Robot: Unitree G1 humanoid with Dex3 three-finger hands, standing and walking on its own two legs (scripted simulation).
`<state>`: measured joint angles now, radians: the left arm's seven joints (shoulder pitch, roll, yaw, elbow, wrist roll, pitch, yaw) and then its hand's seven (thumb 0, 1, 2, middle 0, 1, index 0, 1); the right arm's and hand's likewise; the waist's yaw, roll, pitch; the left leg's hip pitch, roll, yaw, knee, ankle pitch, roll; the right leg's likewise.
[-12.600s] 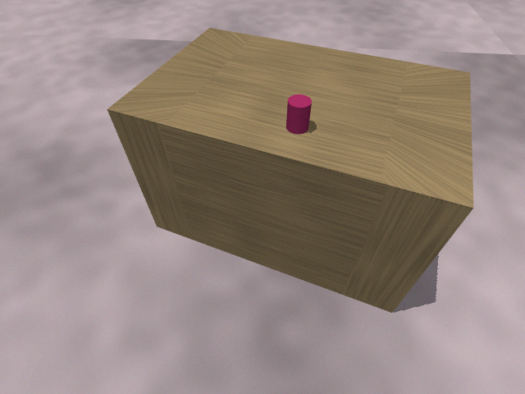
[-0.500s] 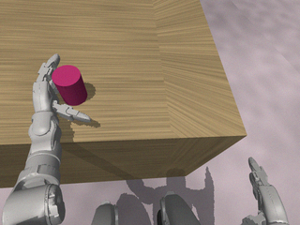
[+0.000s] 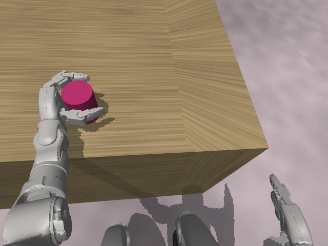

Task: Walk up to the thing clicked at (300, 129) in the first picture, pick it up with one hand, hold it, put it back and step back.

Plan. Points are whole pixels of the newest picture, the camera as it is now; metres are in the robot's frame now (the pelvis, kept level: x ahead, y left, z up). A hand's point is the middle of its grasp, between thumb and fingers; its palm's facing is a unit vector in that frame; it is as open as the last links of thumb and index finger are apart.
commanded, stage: settle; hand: left
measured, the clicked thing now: (82, 103) +0.47 +0.16 +0.02
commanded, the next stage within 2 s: lift in 0.88 s
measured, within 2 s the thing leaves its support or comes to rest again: leaves its support in 0.22 s
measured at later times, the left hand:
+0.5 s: hand (70, 89) +0.47 +0.18 +0.07, palm faces +0.09 -1.00 +0.00, open 9.5 cm
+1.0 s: hand (64, 78) +0.48 +0.18 +0.10, palm faces +0.09 -1.00 +0.01, open 9.6 cm
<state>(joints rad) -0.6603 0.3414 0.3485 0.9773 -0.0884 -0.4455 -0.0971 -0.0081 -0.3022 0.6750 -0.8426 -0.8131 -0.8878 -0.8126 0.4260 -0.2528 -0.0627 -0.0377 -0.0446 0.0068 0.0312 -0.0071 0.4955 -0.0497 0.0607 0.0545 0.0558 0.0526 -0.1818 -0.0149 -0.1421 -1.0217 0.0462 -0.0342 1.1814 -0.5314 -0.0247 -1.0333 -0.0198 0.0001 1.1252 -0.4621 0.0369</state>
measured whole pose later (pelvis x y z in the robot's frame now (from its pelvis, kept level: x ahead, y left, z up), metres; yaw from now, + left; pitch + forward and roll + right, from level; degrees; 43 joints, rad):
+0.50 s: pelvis +0.00 +0.00 +0.01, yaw +0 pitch +19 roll -1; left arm -0.68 0.36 0.34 0.94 -0.10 -0.37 -0.10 0.00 -0.36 1.13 -0.72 -1.07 -0.76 -1.08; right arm 0.41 -0.24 -0.05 0.01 -0.03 0.03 0.01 -0.01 0.52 -0.05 0.06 0.05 0.06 0.05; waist -0.15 -0.01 -0.13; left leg -0.93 0.04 -0.03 1.11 -0.51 -0.02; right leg -0.95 -0.02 0.00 1.06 -0.44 0.04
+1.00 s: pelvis +0.01 +0.00 +0.03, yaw +0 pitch +17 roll -1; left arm -0.70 0.38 0.34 0.95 -0.12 -0.32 -0.12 0.00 -0.39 1.17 -0.72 -1.10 -0.75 -1.11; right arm 0.38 -0.24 -0.05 0.09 -0.02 0.04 0.00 -0.01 0.53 -0.05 0.06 0.05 0.05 0.05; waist -0.14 0.00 -0.12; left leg -0.86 0.04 -0.02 1.04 -0.49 -0.03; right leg -0.88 -0.02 0.01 1.00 -0.42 0.03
